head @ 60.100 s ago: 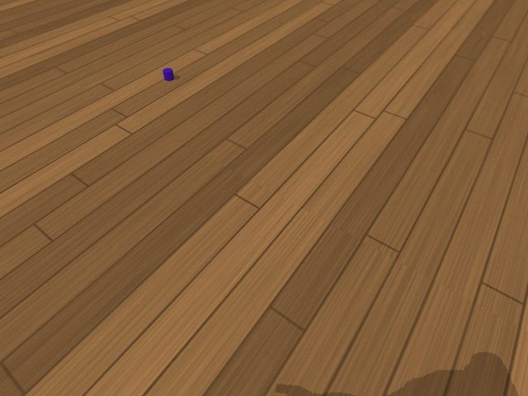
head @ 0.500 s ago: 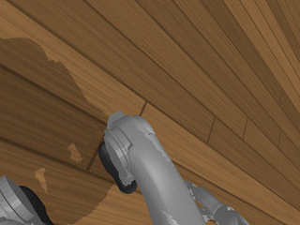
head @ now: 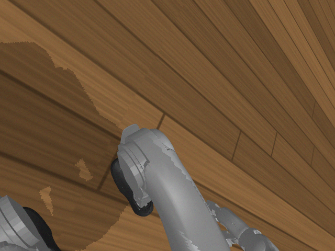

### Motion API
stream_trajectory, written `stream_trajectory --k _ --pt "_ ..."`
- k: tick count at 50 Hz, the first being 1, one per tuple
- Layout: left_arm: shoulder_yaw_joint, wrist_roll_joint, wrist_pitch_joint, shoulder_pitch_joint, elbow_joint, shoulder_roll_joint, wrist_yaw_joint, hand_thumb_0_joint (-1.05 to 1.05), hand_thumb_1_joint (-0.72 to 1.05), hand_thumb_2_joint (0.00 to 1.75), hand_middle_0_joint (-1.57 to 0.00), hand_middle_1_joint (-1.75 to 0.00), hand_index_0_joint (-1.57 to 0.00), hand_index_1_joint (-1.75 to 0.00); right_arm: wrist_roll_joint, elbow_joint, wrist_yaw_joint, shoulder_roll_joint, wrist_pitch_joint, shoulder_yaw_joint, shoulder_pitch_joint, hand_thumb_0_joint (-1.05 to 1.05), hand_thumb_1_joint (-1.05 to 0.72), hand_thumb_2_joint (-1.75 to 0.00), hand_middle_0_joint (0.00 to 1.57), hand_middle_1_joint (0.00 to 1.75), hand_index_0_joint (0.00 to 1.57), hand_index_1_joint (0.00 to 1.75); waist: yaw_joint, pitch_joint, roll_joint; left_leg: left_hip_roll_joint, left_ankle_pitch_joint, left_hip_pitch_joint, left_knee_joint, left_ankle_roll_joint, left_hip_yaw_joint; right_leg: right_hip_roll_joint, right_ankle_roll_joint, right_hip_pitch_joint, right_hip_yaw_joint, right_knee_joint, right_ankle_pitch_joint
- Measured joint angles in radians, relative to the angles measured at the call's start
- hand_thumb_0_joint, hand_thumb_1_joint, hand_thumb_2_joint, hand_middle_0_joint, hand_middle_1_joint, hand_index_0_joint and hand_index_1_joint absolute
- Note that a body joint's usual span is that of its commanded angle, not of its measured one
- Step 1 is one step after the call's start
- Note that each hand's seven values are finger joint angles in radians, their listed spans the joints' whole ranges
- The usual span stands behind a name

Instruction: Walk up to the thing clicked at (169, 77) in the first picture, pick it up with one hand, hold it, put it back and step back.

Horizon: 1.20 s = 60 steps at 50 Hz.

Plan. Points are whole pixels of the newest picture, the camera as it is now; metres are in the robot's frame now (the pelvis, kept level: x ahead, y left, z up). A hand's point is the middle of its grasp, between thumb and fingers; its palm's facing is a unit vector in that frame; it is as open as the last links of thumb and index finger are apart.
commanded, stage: close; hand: left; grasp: from above
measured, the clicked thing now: out of the picture +0.51 +0.35 -0.28
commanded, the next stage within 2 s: settle in 0.34 s
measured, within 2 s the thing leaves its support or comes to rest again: leaves its support in 0.72 s
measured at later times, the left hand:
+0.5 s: hand out of the picture +0.49 +0.34 -0.26, palm faces -0.42 -0.16 -0.90, open 9.0 cm
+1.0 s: hand out of the picture +0.50 +0.36 -0.19, palm faces -0.37 -0.13 -0.92, open 8.9 cm
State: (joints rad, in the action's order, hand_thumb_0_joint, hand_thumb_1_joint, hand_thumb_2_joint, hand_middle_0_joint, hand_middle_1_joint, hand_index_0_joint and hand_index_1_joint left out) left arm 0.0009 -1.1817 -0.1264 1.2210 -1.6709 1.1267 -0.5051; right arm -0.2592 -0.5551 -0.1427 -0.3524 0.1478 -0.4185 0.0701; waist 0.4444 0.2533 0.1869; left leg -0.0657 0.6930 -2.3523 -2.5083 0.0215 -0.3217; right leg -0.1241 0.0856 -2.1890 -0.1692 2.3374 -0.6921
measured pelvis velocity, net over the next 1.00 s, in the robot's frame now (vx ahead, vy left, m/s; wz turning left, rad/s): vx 0.00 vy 0.00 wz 0.03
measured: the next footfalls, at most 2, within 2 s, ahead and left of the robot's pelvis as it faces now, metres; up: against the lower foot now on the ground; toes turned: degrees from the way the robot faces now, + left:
none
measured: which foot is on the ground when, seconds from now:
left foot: down 0.00-1.00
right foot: down 0.00-1.00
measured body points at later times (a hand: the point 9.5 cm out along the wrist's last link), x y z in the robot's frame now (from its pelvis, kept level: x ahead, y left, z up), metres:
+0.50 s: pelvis +0.00 +0.00 +0.00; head +0.30 +0.13 +0.30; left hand +0.51 +0.34 -0.20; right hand +0.05 -0.25 -0.05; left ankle +0.06 +0.14 -0.28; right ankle +0.11 -0.12 -0.28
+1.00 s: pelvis +0.00 +0.00 +0.00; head +0.27 +0.13 +0.33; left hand +0.51 +0.36 -0.14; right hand +0.08 -0.25 -0.06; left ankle +0.06 +0.14 -0.28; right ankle +0.11 -0.12 -0.28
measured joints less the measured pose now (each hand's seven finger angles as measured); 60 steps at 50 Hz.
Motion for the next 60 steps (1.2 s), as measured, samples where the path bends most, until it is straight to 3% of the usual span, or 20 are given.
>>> stream_trajectory --k 13,29,40,48,60 --pt "0.003 -0.007 -0.003 -0.002 0.006 0.0 0.006 0.0 0.17 0.55 -0.49 -0.81 -0.57 -0.76 0.001 0.003 -0.007 -0.003 -0.006 0.001 0.003 0.0 -0.89 -0.9 0.2 0.3 0.2 0.3 -0.001 -0.006 -0.007 0.004 -0.001 -0.003 -0.001 0.001 -0.003 0.004 -0.003 0.001 -0.004 -0.001 -0.002" --pt "0.019 -0.001 -0.005 -0.01 0.025 -0.001 0.025 -0.01 0.18 0.48 -0.54 -0.75 -0.65 -0.69 0.001 0.004 -0.008 -0.001 -0.012 0.004 0.01 0.0 -0.91 -0.9 0.2 0.3 0.2 0.3 -0.007 0.003 -0.005 0.0 -0.003 0.003 0.002 0.0 0.002 0.003 0.001 0.002 0.001 0.0 0.003" --pt "0.044 -0.02 0.016 -0.055 0.124 -0.048 0.07 -0.01 0.16 0.48 -0.58 -0.73 -0.69 -0.66 0.014 0.006 -0.016 -0.001 -0.027 0.041 0.033 0.0 -0.91 -0.9 0.2 0.3 0.2 0.3 -0.037 -0.04 -0.027 0.006 -0.009 -0.01 0.007 0.005 0.004 0.01 -0.011 -0.01 0.0 0.001 0.002" --pt "0.033 0.001 0.059 -0.098 0.251 -0.118 0.145 -0.01 0.16 0.44 -0.6 -0.71 -0.72 -0.63 0.049 -0.002 -0.03 0.006 -0.054 0.103 0.055 0.0 -0.91 -0.9 0.2 0.3 0.2 0.3 -0.073 -0.112 -0.078 0.012 -0.015 -0.027 0.023 0.003 0.025 0.023 -0.021 -0.027 0.013 -0.001 -0.005" --pt "-0.002 0.022 0.078 -0.11 0.343 -0.206 0.313 -0.01 0.18 0.39 -0.62 -0.69 -0.74 -0.6 0.11 0.015 -0.006 0.011 -0.134 0.179 0.073 0.0 -0.91 -0.9 0.2 0.3 0.2 0.3 -0.121 -0.173 -0.141 0.023 -0.044 -0.035 0.052 -0.004 0.066 0.044 -0.027 -0.037 0.041 0.0 -0.002"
